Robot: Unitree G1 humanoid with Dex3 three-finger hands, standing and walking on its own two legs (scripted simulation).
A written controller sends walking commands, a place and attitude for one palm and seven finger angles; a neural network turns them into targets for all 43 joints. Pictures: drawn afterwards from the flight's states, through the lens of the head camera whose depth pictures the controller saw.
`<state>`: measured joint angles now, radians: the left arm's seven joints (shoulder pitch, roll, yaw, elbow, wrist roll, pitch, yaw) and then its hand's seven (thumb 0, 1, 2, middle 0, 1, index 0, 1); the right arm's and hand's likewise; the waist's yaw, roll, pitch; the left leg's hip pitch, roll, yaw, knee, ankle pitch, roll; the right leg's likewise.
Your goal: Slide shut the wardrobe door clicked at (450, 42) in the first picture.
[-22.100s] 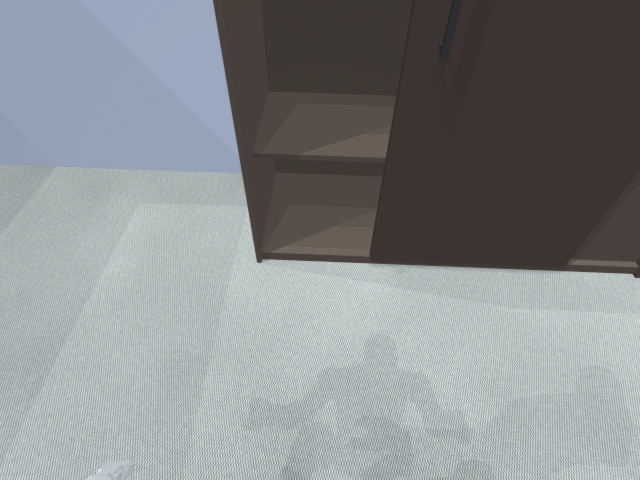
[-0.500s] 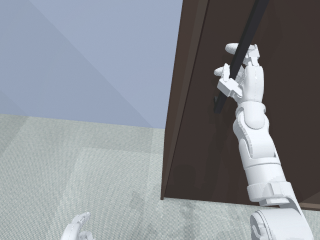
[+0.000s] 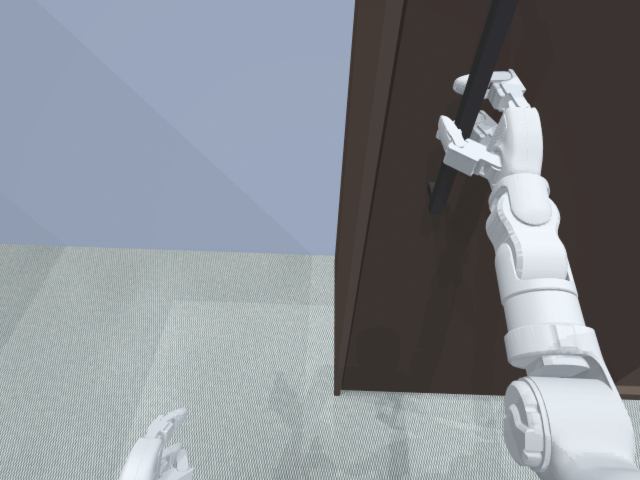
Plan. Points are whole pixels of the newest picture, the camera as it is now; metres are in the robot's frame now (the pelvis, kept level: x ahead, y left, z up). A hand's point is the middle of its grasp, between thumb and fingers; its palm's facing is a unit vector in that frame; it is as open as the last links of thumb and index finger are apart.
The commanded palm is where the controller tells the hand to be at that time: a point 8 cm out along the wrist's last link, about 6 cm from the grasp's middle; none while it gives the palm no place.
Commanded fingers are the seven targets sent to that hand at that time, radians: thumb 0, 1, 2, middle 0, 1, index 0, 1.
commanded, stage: loosen the grip on the handle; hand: right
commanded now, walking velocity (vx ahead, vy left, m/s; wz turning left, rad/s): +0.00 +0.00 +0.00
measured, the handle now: (465, 100) +0.48 -0.14 +0.25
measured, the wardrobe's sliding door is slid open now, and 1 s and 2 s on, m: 0.00 0.00 0.00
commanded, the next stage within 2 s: slip the hand off the handle in 0.44 s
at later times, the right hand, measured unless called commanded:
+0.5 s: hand (453, 146) +0.43 -0.12 +0.22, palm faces +0.07 +0.99 -0.11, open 14.6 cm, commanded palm +0.40 -0.17 +0.22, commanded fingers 0.00 0.55 -0.20 0.25 1.15 0.25 1.15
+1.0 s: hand (487, 149) +0.43 -0.16 +0.22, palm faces +0.10 +0.99 -0.10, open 14.7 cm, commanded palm +0.41 -0.23 +0.22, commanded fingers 0.00 0.55 -0.20 0.25 1.15 0.25 1.15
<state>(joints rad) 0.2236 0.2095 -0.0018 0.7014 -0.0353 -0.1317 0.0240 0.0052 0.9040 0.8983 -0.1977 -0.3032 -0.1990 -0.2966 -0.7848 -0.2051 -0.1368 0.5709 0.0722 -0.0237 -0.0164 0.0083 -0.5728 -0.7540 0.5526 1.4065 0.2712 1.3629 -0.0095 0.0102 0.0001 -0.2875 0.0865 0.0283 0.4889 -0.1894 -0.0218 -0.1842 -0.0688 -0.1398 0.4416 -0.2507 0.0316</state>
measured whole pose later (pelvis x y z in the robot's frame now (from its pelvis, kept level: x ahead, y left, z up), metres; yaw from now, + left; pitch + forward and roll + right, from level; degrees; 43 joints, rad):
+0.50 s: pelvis -0.03 +0.01 +0.00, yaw +4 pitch +1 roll -1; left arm 0.36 0.29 0.02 0.76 -0.04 -0.18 0.03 0.01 0.90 0.90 -0.20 -0.30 -0.20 -0.30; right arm -0.81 -0.36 -0.23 0.81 0.06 -0.28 0.00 -0.01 0.54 -0.21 0.36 1.25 0.25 1.17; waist 0.07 0.01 0.00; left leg -0.35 0.03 -0.02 0.48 -0.14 -0.02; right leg -0.26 -0.05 -0.06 0.50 -0.25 0.02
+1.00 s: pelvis +0.00 +0.00 +0.00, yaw +4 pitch +1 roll +0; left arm 0.26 0.21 -0.05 0.67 -0.03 -0.12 0.07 0.01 0.90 0.90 -0.20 -0.30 -0.20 -0.30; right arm -0.70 -0.33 -0.24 0.60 0.07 -0.14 0.03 -0.02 0.56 -0.20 0.42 1.21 0.25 1.15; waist 0.02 0.01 -0.03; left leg -0.32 0.05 -0.02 0.47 -0.17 -0.04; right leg -0.23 -0.03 -0.06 0.49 -0.28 0.01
